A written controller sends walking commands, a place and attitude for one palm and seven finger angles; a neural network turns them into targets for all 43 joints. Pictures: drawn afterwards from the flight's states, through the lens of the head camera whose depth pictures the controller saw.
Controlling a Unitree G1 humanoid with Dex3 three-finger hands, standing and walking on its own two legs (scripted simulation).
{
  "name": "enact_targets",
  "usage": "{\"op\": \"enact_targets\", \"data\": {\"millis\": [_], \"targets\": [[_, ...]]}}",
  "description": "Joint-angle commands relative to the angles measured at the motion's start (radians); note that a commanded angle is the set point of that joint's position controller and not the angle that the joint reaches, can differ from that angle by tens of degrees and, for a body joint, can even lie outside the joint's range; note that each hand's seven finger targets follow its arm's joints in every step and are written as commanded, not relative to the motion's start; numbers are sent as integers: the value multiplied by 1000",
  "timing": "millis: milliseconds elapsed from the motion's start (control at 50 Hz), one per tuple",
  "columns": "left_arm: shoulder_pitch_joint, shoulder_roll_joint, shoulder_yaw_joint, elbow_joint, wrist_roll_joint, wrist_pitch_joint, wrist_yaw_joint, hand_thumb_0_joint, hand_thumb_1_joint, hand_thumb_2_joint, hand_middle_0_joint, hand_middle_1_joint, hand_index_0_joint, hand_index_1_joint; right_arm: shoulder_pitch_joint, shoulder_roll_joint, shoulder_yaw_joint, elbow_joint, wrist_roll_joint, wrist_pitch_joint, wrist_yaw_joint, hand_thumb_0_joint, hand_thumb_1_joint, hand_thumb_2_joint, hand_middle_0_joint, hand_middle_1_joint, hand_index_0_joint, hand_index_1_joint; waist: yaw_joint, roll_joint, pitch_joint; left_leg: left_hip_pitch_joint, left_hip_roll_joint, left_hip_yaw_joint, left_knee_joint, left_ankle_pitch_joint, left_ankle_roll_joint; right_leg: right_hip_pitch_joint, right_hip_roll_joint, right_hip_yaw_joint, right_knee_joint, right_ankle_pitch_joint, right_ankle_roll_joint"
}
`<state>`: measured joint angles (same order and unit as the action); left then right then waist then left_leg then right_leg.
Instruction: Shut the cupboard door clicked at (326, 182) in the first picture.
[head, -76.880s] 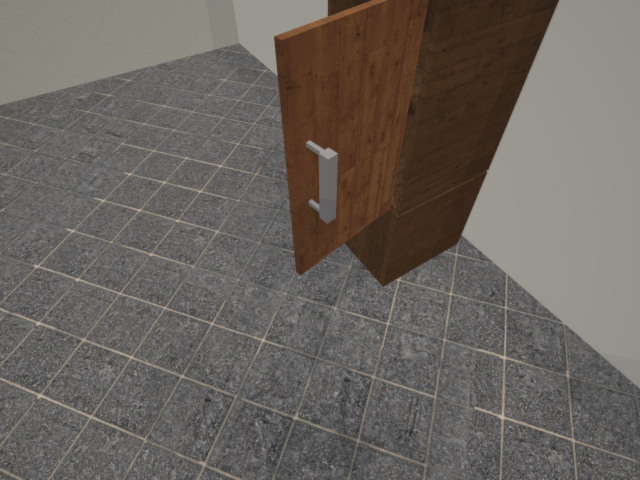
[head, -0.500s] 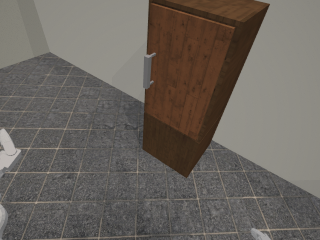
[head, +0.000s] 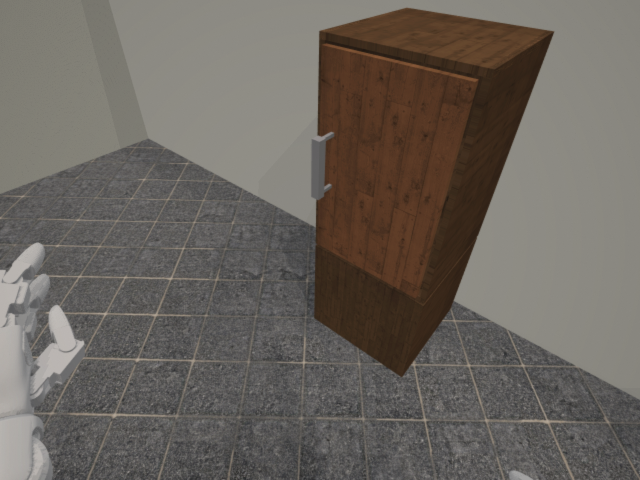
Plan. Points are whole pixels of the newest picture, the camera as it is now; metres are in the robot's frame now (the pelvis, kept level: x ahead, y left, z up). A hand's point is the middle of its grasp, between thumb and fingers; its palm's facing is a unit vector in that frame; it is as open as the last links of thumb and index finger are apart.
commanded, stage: stop stepping back and stand still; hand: left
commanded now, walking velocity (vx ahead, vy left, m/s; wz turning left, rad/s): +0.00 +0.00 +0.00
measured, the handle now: (323, 165) +0.88 +0.06 -0.03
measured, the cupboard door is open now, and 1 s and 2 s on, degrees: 0 0 0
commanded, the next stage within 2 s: let the arm hang, fingers relaxed in 1.20 s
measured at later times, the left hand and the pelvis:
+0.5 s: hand (51, 336) +0.21 +0.30 +0.14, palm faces +0.46 -0.79 -0.42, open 7.4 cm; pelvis +0.02 +0.03 +0.00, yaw +0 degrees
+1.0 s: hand (26, 347) +0.19 +0.30 +0.16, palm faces +0.46 -0.79 -0.41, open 7.4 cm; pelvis -0.01 +0.04 +0.01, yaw +0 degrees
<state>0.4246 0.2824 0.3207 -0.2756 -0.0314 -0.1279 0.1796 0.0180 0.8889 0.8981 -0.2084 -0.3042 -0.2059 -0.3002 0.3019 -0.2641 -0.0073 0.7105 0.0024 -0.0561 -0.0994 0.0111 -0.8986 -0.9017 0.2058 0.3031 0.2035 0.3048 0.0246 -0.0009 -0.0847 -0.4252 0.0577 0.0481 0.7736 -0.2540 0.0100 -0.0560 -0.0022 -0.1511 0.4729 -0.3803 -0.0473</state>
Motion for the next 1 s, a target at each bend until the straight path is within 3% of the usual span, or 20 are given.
{"op": "enact_targets", "data": {"millis": [0, 20, 40, 60, 80, 100, 140, 160, 200, 240, 280, 320, 380, 420, 500, 580, 700, 780, 900, 980], "targets": [[-183, 394, 207, -504, 6, -143, 26, 0, 900, 900, -200, -300, -200, -300, -197, -57, -37, -202, -6, -97, -7, 0, -900, -900, 200, 300, 200, 300, -10, -20, 148, 110, -28, 47, -186, 48, 12, -177, -235, 227, -127, 407, -69], [-123, 375, 219, -525, -2, -150, 27, 0, 900, 900, -200, -300, -200, -300, -180, -49, -36, -210, -6, -96, -7, 0, -900, -900, 200, 300, 200, 300, -20, 36, 92, 183, -45, 47, -263, 128, 16, -134, -196, 179, -32, 483, -47], [-84, 377, 243, -550, -10, -157, 29, 0, 900, 900, -200, -300, -200, -300, -165, -59, -42, -225, -3, -98, -7, 0, -900, -900, 200, 300, 200, 300, -27, 112, 24, 284, -16, -5, -313, 290, 31, -137, -147, 149, 90, 508, -1], [-28, 380, 277, -557, -15, -164, 34, 0, 900, 900, -200, -300, -200, -300, -155, -70, -49, -235, -2, -92, -4, 0, -900, -900, 200, 300, 200, 300, -22, 234, -62, 409, 73, -112, -311, 509, 70, -189, -70, 97, 221, 454, 48], [-6, 367, 282, -563, -18, -172, 35, 0, 900, 900, -200, -300, -200, -300, -148, -73, -54, -247, 1, -87, 8, 0, -900, -900, 200, 300, 200, 300, -15, 290, -112, 488, 144, -202, -297, 718, 111, -254, -11, 88, 290, 229, 63], [98, 361, 300, -479, -19, -161, 29, 0, 900, 900, -200, -300, -200, -300, -138, -46, -48, -242, -7, -93, 16, 0, -900, -900, 200, 300, 200, 300, -19, 361, -101, 499, 183, -261, -316, 825, 145, -322, 13, 100, 305, 0, 58], [84, 334, 277, -459, -22, -146, 10, 0, 900, 900, -200, -300, -200, -300, -156, -47, -41, -232, -6, -90, 31, 0, -900, -900, 200, 300, 200, 300, -24, 274, -44, 291, 193, -225, -383, 519, 104, -197, 2, 114, 171, -119, 56], [110, 318, 279, -425, -26, -141, 7, 0, 900, 900, -200, -300, -200, -300, -150, -54, -41, -234, 5, -92, 32, 0, -900, -900, 200, 300, 200, 300, -27, 221, -28, 233, 178, -178, -383, 376, 86, -153, -1, 104, 73, -63, 59], [222, 295, 275, -343, -32, -129, 1, 0, 900, 900, -200, -300, -200, -300, -131, -61, -41, -238, 19, -86, 34, 0, -900, -900, 200, 300, 200, 300, -29, 129, -48, 182, 107, -95, -335, 234, 37, -65, -3, 98, -86, 155, 61], [234, 293, 257, -329, -37, -121, -1, 0, 900, 900, -200, -300, -200, -300, -142, -55, -37, -244, 17, -72, 34, 0, -900, -900, 200, 300, 200, 300, -46, 23, -61, 109, 65, -62, -284, 133, 9, -39, -74, 192, -85, 280, 34], [229, 270, 224, -309, -45, -100, -6, 0, 900, 900, -200, -300, -200, -300, -135, -52, -40, -240, 22, -57, 36, 0, -900, -900, 200, 300, 200, 300, -49, -127, -25, 109, 28, -49, -217, 72, -9, -123, -140, 279, -122, 231, -2], [188, 277, 205, -312, -38, -92, -1, 0, 900, 900, -200, -300, -200, -300, -153, -43, -28, -233, 19, -48, 26, 0, -900, -900, 200, 300, 200, 300, -52, -112, -8, 114, 19, -42, -208, 92, -8, -144, -175, 287, -119, 303, -16], [48, 309, 200, -368, -21, -99, 5, 0, 900, 900, -200, -300, -200, -300, -162, -47, -21, -231, 9, -56, 6, 0, -900, -900, 200, 300, 200, 300, -44, -46, -28, 202, 35, -49, -279, 241, 7, -139, -111, 207, -51, 403, 24], [-46, 329, 197, -423, -10, -108, 8, 0, 900, 900, -200, -300, -200, -300, -172, -47, -17, -227, 6, -67, -9, 0, -900, -900, 200, 300, 200, 300, -38, 55, -34, 244, 60, -72, -313, 347, 18, -135, -69, 160, -11, 398, 47], [-69, 343, 207, -444, -2, -116, 15, 0, 900, 900, -200, -300, -200, -300, -174, -46, -14, -226, 6, -85, -8, 0, -900, -900, 200, 300, 200, 300, -26, 137, -38, 229, 69, -90, -347, 307, 23, -100, -43, 146, -32, 325, 51], [49, 288, 198, -389, -14, -115, 9, 0, 900, 900, -200, -300, -200, -300, -173, -41, -12, -238, 7, -77, 8, 0, -900, -900, 200, 300, 200, 300, -28, 134, -12, 167, 47, -84, -366, 194, 7, -86, -44, 147, -76, 258, 40], [181, 300, 237, -340, -34, -106, -4, 0, 900, 900, -200, -300, -200, -300, -175, -51, -22, -258, 11, -52, 15, 0, -900, -900, 200, 300, 200, 300, -30, 102, -15, 154, 50, -85, -389, 152, -3, -101, -38, 142, -101, 236, 40], [122, 286, 208, -359, -33, -103, -6, 0, 900, 900, -200, -300, -200, -300, -172, -54, -19, -265, 13, -50, 7, 0, -900, -900, 200, 300, 200, 300, -33, 85, -11, 153, 58, -92, -417, 98, 3, -103, -24, 138, -99, 209, 50], [0, 295, 180, -402, -15, -108, 5, 0, 900, 900, -200, -300, -200, -300, -180, -60, -19, -253, 9, -78, -6, 0, -900, -900, 200, 300, 200, 300, -32, 117, 7, 166, 44, -87, -440, -50, 6, -130, -29, 153, -130, 130, 48], [-12, 272, 161, -361, -6, -104, 9, 0, 900, 900, -200, -300, -200, -300, -179, -52, -16, -244, 6, -81, -3, 0, -900, -900, 200, 300, 200, 300, -32, 78, 43, 157, 28, -81, -427, -97, 3, -162, -38, 167, -169, 66, 41]]}}
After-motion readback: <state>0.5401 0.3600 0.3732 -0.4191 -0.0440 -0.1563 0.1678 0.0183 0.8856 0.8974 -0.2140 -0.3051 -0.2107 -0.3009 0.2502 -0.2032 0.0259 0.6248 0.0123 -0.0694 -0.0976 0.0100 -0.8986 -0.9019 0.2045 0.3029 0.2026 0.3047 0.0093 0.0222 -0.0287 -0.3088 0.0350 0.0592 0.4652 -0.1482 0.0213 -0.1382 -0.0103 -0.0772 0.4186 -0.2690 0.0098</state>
